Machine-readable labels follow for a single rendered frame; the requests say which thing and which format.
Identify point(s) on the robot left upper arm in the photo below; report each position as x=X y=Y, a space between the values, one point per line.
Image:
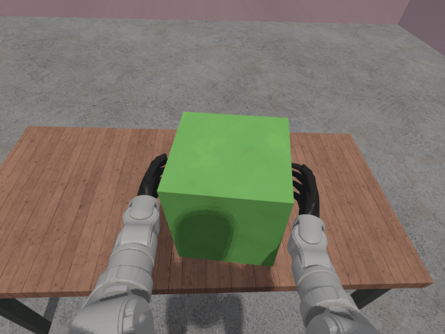
x=129 y=314

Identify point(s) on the right robot forearm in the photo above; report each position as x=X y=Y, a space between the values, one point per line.
x=316 y=280

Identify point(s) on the carton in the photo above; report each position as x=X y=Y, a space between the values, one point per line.
x=227 y=187

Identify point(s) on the robot left hand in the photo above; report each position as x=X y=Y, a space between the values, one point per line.
x=151 y=180

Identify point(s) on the table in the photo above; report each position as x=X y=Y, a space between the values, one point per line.
x=64 y=190

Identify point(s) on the robot right upper arm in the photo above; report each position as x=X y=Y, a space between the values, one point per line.
x=328 y=323

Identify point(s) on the robot right hand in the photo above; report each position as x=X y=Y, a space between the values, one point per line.
x=308 y=199

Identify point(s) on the left robot forearm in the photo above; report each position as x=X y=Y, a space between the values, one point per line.
x=132 y=259

